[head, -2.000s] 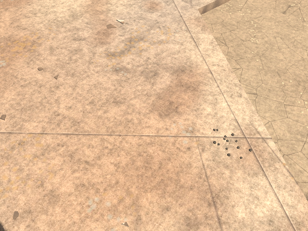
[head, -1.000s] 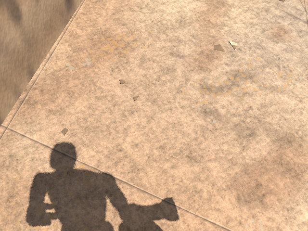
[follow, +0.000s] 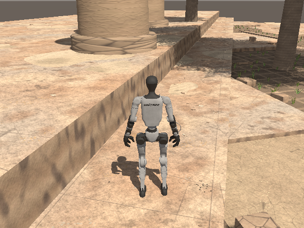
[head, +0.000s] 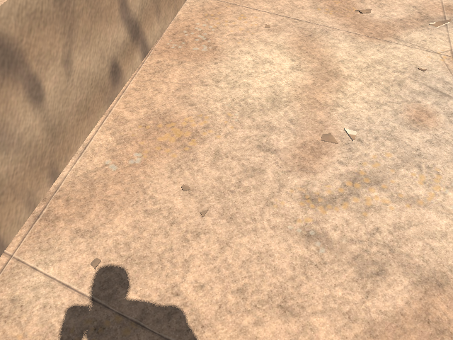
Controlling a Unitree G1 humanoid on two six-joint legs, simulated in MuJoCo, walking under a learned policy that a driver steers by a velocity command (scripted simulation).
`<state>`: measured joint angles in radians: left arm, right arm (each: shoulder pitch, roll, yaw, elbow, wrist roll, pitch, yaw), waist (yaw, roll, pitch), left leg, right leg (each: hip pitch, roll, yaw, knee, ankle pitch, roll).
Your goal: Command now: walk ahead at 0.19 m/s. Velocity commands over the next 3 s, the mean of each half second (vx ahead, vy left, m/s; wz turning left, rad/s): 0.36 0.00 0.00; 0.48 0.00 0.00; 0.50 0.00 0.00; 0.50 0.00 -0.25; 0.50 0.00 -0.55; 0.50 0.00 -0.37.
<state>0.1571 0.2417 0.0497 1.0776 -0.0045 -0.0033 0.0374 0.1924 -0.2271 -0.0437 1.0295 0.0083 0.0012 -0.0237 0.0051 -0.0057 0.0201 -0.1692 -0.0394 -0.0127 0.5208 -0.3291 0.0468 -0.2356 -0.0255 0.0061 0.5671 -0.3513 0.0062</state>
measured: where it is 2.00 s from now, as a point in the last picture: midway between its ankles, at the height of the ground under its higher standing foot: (253, 202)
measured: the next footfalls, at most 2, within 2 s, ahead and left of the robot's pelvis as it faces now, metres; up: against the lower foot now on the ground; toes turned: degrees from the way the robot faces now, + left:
left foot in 0.70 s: +0.47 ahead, +0.08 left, +0.00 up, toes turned +2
right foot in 1.22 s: +0.77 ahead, -0.17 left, +0.00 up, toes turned -3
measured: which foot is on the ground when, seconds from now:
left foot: down 0.00-0.20, up 0.22-0.68, down 0.70-1.00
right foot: down 0.00-0.72, up 0.74-1.00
